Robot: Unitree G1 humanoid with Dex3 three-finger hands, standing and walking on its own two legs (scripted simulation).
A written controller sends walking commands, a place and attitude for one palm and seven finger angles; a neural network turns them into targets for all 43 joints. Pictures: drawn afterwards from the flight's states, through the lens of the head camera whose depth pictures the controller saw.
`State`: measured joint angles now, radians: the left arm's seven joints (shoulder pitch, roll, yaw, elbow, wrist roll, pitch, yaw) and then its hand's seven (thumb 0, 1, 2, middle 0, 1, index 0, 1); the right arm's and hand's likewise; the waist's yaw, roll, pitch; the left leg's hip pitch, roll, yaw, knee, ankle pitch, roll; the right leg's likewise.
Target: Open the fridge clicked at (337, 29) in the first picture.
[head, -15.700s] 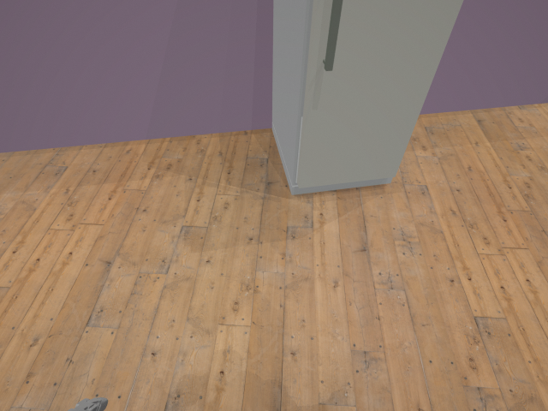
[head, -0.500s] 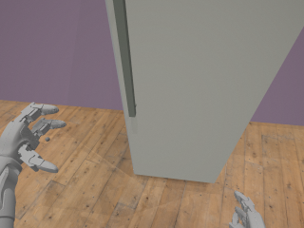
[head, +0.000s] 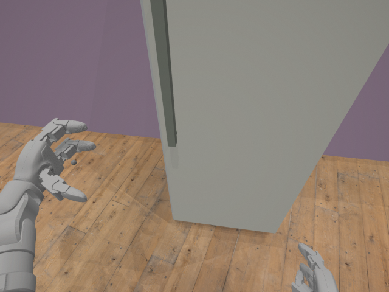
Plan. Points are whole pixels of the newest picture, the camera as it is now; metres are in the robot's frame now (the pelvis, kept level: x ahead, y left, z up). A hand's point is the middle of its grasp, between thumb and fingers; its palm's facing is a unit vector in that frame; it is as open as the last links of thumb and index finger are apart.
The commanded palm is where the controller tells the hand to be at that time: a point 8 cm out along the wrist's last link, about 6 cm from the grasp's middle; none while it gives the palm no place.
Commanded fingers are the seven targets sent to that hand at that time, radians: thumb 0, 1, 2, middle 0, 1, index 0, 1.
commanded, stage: move the hooked fingers beside the handle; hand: left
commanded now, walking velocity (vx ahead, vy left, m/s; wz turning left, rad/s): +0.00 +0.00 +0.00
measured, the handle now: (168, 76) +0.55 +0.12 +0.18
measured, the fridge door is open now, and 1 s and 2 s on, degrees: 0 0 0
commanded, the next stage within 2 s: none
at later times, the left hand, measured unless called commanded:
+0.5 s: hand (103, 136) +0.38 +0.24 +0.13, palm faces -0.03 -1.00 +0.00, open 13.9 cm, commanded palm +0.36 +0.28 +0.13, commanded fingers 0.00 -0.50 0.30 -0.30 -1.20 -0.30 -1.20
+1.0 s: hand (122, 118) +0.44 +0.21 +0.13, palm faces -0.04 -1.00 +0.01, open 14.0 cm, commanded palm +0.42 +0.26 +0.13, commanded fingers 0.00 -0.50 0.30 -0.30 -1.20 -0.30 -1.20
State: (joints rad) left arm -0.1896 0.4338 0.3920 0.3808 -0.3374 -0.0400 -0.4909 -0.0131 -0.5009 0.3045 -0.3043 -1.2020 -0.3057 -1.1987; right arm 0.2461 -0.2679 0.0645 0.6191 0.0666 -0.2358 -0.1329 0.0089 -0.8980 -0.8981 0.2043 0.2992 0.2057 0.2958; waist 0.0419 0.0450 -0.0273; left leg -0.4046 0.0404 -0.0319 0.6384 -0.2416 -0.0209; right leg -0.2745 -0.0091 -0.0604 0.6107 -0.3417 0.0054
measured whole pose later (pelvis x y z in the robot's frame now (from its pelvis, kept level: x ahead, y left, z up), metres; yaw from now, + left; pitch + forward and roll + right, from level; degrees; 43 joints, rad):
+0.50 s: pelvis +0.01 +0.01 +0.00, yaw -1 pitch +3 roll -1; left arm -0.41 0.43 0.36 0.58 -0.27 -0.07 -0.41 -0.01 -0.50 0.30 -0.30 -1.20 -0.30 -1.20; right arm 0.30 -0.27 0.05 0.64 0.06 -0.16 -0.11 0.01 -0.90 -0.90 0.20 0.30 0.21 0.30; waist -0.01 0.03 -0.04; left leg -0.46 0.04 -0.01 0.67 -0.26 -0.01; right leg -0.34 -0.01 -0.03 0.64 -0.35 0.01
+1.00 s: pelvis +0.01 +0.00 -0.01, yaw -2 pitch +7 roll -1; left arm -0.66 0.45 0.33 0.87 -0.22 -0.15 -0.36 -0.01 -0.50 0.30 -0.30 -1.20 -0.30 -1.20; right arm 0.33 -0.27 0.03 0.65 0.05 -0.09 -0.08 0.01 -0.90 -0.90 0.20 0.30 0.21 0.30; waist -0.04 0.03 -0.06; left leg -0.55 0.05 -0.01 0.71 -0.28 -0.02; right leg -0.43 0.00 -0.03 0.69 -0.37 0.01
